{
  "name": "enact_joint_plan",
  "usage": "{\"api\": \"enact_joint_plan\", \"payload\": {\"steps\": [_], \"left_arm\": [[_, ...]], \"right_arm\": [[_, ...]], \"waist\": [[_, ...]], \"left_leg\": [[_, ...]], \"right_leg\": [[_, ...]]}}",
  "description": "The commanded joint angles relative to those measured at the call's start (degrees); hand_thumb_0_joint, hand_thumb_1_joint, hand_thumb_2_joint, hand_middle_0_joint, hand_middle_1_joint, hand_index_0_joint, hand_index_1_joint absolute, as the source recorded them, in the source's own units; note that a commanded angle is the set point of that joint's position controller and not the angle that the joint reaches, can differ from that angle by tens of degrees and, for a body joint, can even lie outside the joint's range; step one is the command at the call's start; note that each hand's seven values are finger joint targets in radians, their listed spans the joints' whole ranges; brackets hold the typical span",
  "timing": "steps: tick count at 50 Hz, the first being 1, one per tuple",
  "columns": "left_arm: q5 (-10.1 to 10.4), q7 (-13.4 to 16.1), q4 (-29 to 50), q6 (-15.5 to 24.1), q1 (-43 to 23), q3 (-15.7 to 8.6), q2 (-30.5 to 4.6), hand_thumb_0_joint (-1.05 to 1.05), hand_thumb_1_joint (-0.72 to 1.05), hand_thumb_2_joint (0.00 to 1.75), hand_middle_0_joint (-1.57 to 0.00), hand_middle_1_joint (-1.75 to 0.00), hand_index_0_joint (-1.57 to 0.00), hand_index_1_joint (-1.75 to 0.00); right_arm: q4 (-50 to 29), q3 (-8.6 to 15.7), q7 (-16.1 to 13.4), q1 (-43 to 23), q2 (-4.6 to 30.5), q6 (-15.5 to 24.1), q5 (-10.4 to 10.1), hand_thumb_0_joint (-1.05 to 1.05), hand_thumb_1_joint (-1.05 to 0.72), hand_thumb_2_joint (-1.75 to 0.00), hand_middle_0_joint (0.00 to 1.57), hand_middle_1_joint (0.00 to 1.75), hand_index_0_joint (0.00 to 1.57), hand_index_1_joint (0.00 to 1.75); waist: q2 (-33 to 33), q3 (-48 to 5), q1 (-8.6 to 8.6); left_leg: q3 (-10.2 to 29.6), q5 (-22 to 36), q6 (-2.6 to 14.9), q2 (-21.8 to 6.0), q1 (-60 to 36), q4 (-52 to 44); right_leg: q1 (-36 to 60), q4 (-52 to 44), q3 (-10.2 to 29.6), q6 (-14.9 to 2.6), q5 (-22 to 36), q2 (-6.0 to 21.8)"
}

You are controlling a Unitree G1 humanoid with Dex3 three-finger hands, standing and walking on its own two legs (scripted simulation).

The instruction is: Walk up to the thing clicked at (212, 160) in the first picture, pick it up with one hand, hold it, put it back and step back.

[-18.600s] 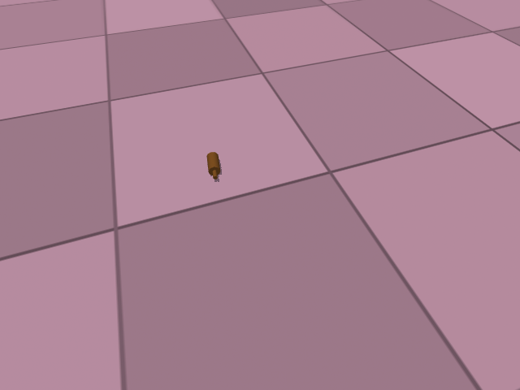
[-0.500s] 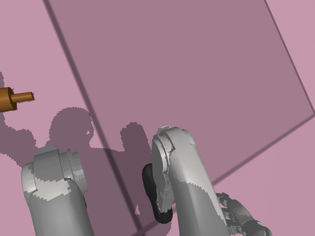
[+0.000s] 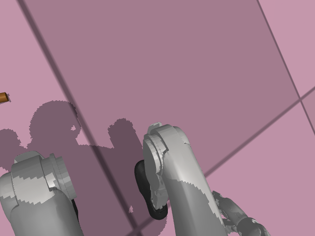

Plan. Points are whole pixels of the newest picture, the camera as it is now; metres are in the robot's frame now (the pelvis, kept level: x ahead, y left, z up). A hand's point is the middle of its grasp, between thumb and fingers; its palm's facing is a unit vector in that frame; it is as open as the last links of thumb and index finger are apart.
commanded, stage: rest palm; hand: left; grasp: from above
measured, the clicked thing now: out of the picture +0.44 +0.36 -0.27
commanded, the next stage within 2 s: close in 0.76 s
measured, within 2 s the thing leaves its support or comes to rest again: neither
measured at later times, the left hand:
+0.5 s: hand out of the picture +0.41 +0.37 -0.24, palm faces -0.44 -0.14 -0.89, open 14.4 cm
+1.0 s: hand out of the picture +0.41 +0.37 -0.24, palm faces -0.44 -0.15 -0.89, open 13.8 cm
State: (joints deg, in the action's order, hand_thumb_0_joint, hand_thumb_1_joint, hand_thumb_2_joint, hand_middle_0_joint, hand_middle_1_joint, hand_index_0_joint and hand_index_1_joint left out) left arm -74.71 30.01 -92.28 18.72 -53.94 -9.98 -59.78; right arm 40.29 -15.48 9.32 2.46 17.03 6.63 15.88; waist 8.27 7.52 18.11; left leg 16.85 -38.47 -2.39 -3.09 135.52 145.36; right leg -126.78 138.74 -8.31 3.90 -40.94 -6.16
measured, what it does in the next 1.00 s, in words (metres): stands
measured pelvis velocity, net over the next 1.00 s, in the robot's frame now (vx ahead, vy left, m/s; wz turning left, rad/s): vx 0.00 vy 0.00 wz -0.02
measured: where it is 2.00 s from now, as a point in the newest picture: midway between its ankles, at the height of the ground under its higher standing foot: (115, 214)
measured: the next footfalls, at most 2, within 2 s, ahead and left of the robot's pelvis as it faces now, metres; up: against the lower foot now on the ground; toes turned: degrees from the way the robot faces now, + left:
none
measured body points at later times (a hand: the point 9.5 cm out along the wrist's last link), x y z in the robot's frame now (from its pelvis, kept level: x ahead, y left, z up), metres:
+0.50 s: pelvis +0.00 +0.00 +0.00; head +0.25 +0.14 +0.34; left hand +0.43 +0.38 -0.19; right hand +0.10 -0.25 -0.07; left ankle +0.07 +0.14 -0.27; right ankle +0.10 -0.12 -0.27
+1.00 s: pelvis +0.00 +0.00 +0.00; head +0.26 +0.14 +0.33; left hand +0.43 +0.37 -0.19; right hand +0.09 -0.25 -0.07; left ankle +0.07 +0.14 -0.27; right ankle +0.10 -0.12 -0.27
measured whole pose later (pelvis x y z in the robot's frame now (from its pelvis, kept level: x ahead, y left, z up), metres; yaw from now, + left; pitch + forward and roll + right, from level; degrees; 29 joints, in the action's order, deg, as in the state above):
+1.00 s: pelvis +0.00 +0.00 +0.00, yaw -1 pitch +25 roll -14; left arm -74.1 32.7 -94.3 18.2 -53.8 -8.7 -61.6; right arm 38.8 -17.9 11.5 0.7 18.5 10.2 17.1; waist 10.3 9.6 18.4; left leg 18.4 -39.0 -2.0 -3.0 135.0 147.1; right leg -125.6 139.0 -9.4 4.3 -40.8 -6.7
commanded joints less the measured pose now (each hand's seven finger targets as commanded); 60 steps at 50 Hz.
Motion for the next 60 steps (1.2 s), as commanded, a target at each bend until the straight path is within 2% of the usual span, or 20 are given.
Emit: {"api": "enact_joint_plan", "payload": {"steps": [1,2,3,5,9,13,15,22,24,26,30,32,33,41,45,49,50,54,57,60], "left_arm": [[0.98,2.41,6.30,0.23,-12.33,-0.92,-16.12,0.00,-0.60,1.04,-0.06,-0.94,-0.03,-0.97],[1.09,2.37,6.84,0.36,-13.38,0.20,-15.43,0.00,-0.59,1.03,-0.07,-0.94,-0.03,-0.97],[1.26,2.64,6.17,0.32,-12.81,-1.00,-16.33,0.00,-0.60,1.04,-0.07,-0.94,-0.03,-0.97],[1.20,3.13,6.16,0.68,-12.39,-0.99,-16.15,0.00,-0.59,1.04,-0.07,-0.94,-0.03,-0.98],[0.55,3.62,4.99,0.37,-12.71,-1.07,-16.44,0.00,-0.59,1.04,-0.07,-0.95,-0.03,-0.98],[0.90,3.55,5.51,0.38,-13.99,1.30,-14.65,0.00,-0.59,1.04,-0.07,-0.95,-0.03,-0.99],[0.56,4.12,4.61,0.47,-12.78,-0.27,-16.38,0.00,-0.57,1.05,-0.07,-0.96,-0.04,-0.99],[0.77,4.84,4.22,0.31,-12.92,0.24,-16.42,0.00,-0.58,1.04,-0.07,-0.97,-0.04,-1.00],[0.39,4.73,4.45,0.07,-13.13,1.84,-14.98,0.00,-0.58,1.03,-0.07,-0.97,-0.04,-0.99],[0.81,4.86,4.80,0.08,-13.09,1.16,-15.58,0.00,-0.56,1.05,-0.08,-0.98,-0.05,-1.01],[1.00,5.66,6.21,-0.08,-13.77,0.25,-16.68,0.00,-0.56,1.03,-0.07,-0.98,-0.04,-1.01],[0.83,5.45,4.60,-0.35,-12.99,1.32,-15.62,0.00,-0.57,1.02,-0.06,-0.98,-0.04,-1.00],[0.22,5.65,3.17,-0.86,-11.05,-0.48,-17.73,0.00,-0.57,1.05,-0.07,-0.98,-0.04,-1.01],[1.75,5.05,3.56,-1.26,-12.09,1.37,-14.84,0.00,-0.54,1.03,-0.08,-1.02,-0.06,-1.03],[1.77,4.84,4.23,-0.76,-11.86,-0.77,-17.79,0.00,-0.47,1.03,-0.13,-0.97,-0.11,-0.99],[1.77,4.82,3.89,-0.17,-12.08,-0.48,-18.12,0.00,-0.41,0.97,-0.17,-0.94,-0.15,-0.95],[1.53,4.64,5.46,-0.07,-12.90,0.77,-17.01,0.00,-0.41,0.97,-0.18,-0.92,-0.16,-0.94],[1.18,5.04,3.81,-0.35,-11.54,-1.14,-19.30,0.00,-0.36,0.95,-0.21,-0.90,-0.19,-0.92],[1.35,4.18,3.31,-0.82,-11.89,0.59,-17.75,0.00,-0.35,0.91,-0.21,-0.89,-0.20,-0.90],[2.00,3.63,4.68,-0.69,-12.71,-0.29,-18.80,0.00,-0.32,0.86,-0.22,-0.87,-0.22,-0.88]], "right_arm": [[-0.72,5.37,-0.53,8.43,17.85,0.30,-0.14,0.00,-0.90,-0.90,0.20,0.30,0.20,0.30],[0.02,5.13,-0.42,8.57,17.49,0.42,-0.17,0.00,-0.90,-0.90,0.20,0.30,0.20,0.30],[-1.02,5.21,-0.37,8.13,18.09,0.60,0.05,0.00,-0.90,-0.90,0.20,0.30,0.20,0.30],[-0.21,5.17,-0.37,8.21,18.19,0.44,-0.10,0.00,-0.90,-0.90,0.20,0.30,0.20,0.30],[-0.45,5.26,-0.07,8.09,18.47,0.61,0.40,0.00,-0.90,-0.90,0.20,0.30,0.20,0.30],[-0.16,4.74,0.22,7.41,18.33,1.23,0.48,0.00,-0.90,-0.90,0.20,0.30,0.20,0.30],[-0.54,4.82,0.19,7.50,19.08,1.25,0.64,0.00,-0.90,-0.90,0.20,0.30,0.20,0.30],[-1.44,3.96,0.43,6.41,19.20,1.71,0.92,0.00,-0.90,-0.90,0.20,0.30,0.20,0.30],[-0.48,4.04,0.58,6.94,18.72,2.00,0.69,0.00,-0.90,-0.90,0.20,0.30,0.20,0.30],[-1.40,4.00,0.75,6.76,19.62,2.40,0.69,0.00,-0.90,-0.90,0.20,0.30,0.20,0.30],[-1.27,3.86,0.93,6.30,19.46,2.69,0.54,0.00,-0.90,-0.90,0.20,0.30,0.20,0.30],[-1.15,3.95,1.23,6.29,19.41,3.07,0.57,0.00,-0.90,-0.90,0.20,0.30,0.20,0.30],[-1.14,4.05,1.15,6.61,19.96,3.04,0.58,0.00,-0.90,-0.90,0.20,0.30,0.20,0.30],[-1.14,3.52,1.58,6.92,19.57,3.45,0.78,0.00,-0.90,-0.90,0.20,0.30,0.20,0.30],[-1.25,3.80,1.58,7.05,20.20,3.45,0.51,0.00,-0.89,-0.90,0.20,0.30,0.20,0.30],[-1.45,3.25,1.40,6.37,19.99,3.37,0.71,0.00,-0.89,-0.90,0.20,0.30,0.20,0.30],[-1.98,3.24,1.43,6.67,20.05,3.47,0.80,0.00,-0.89,-0.90,0.20,0.30,0.20,0.30],[-1.23,3.27,1.07,7.32,20.24,3.09,0.88,0.00,-0.89,-0.90,0.20,0.30,0.20,0.30],[-1.54,3.19,1.26,6.67,19.89,3.29,0.69,0.00,-0.89,-0.90,0.20,0.30,0.20,0.30],[-1.85,3.69,1.01,6.74,20.35,3.20,0.23,0.00,-0.89,-0.90,0.20,0.30,0.20,0.30]], "waist": [[-27.83,-37.68,-0.06],[-28.98,-36.66,-0.14],[-27.42,-37.10,0.25],[-28.86,-37.78,-0.41],[-28.37,-36.09,0.63],[-28.96,-35.63,0.98],[-29.26,-36.52,0.91],[-28.66,-35.00,1.01],[-29.30,-34.35,0.81],[-29.06,-34.66,1.50],[-30.16,-35.35,0.55],[-30.81,-34.17,0.95],[-30.09,-34.85,0.76],[-29.69,-33.89,1.34],[-29.79,-33.96,0.96],[-28.93,-34.28,1.31],[-29.16,-34.23,1.68],[-28.79,-35.77,1.06],[-29.67,-33.42,1.39],[-29.75,-34.17,1.14]], "left_leg": [[-8.17,9.95,3.07,-0.98,-30.22,-12.40],[-8.31,9.39,3.01,-1.01,-29.77,-12.38],[-8.07,9.83,3.12,-1.06,-29.61,-11.98],[-7.87,10.60,2.75,-1.09,-30.97,-12.61],[-7.69,10.42,2.86,-1.28,-30.31,-12.16],[-7.60,9.89,2.68,-1.32,-31.15,-12.04],[-7.41,10.82,2.65,-1.37,-31.10,-12.07],[-7.34,9.03,2.74,-1.41,-29.38,-12.23],[-7.61,8.90,2.59,-1.37,-30.00,-11.88],[-6.92,9.30,2.49,-1.41,-30.95,-12.06],[-6.84,9.05,2.21,-1.51,-31.10,-12.83],[-6.88,8.97,2.13,-1.58,-30.89,-12.58],[-6.82,9.87,2.31,-1.70,-31.53,-11.97],[-6.53,10.01,2.32,-1.60,-30.50,-12.19],[-6.27,9.92,2.23,-1.76,-30.49,-12.40],[-6.70,9.33,2.65,-1.75,-29.10,-11.38],[-6.94,9.39,2.73,-1.61,-29.39,-11.44],[-6.87,10.30,2.76,-1.86,-30.07,-11.23],[-6.71,9.74,2.53,-1.85,-29.86,-11.43],[-6.51,9.93,2.31,-1.91,-30.27,-12.09]], "right_leg": [[16.98,-13.14,-6.76,-4.39,15.70,-1.03],[16.72,-13.35,-6.47,-4.46,15.30,-1.08],[17.28,-13.49,-6.78,-4.25,15.78,-1.02],[17.28,-12.85,-7.34,-4.47,16.08,-1.09],[16.82,-12.76,-7.31,-4.36,16.28,-1.14],[16.18,-12.67,-7.66,-4.42,15.61,-1.16],[17.63,-12.56,-7.63,-4.32,16.73,-1.30],[17.56,-13.02,-7.77,-4.36,15.42,-1.48],[16.30,-12.43,-7.60,-4.40,15.14,-1.40],[16.27,-12.02,-8.38,-4.37,15.22,-1.37],[16.53,-12.03,-8.55,-4.59,14.85,-1.53],[15.54,-11.73,-8.51,-4.62,14.83,-1.55],[16.06,-11.57,-8.33,-4.51,15.75,-1.62],[16.46,-11.86,-8.76,-4.36,16.11,-1.63],[16.66,-11.76,-8.82,-4.40,15.74,-1.58],[17.73,-12.34,-8.29,-4.14,15.98,-1.54],[17.87,-12.79,-8.00,-4.04,16.01,-1.58],[19.55,-12.91,-7.65,-4.03,16.90,-1.71],[16.98,-11.87,-8.10,-4.33,15.81,-1.55],[17.27,-12.28,-8.25,-4.42,15.66,-1.52]]}}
